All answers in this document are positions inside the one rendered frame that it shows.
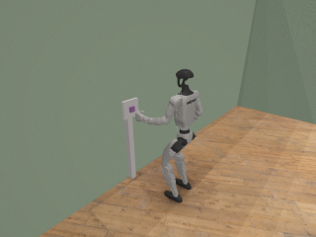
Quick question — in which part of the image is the right robot thigh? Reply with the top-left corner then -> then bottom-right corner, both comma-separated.
174,133 -> 196,162

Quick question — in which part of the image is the left robot hand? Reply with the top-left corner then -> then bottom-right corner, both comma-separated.
135,110 -> 145,122

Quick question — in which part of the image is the button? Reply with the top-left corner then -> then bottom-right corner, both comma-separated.
129,106 -> 135,113

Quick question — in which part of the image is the robot right upper arm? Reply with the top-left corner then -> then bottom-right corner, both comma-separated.
192,90 -> 203,117

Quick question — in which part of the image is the robot left foot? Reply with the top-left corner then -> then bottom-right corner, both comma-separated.
164,191 -> 183,203

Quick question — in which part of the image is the robot left upper arm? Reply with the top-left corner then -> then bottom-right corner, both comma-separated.
163,95 -> 183,125

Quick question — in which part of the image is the panel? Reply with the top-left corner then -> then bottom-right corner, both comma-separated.
121,97 -> 138,179

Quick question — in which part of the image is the left robot forearm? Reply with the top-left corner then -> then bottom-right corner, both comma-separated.
141,116 -> 166,125

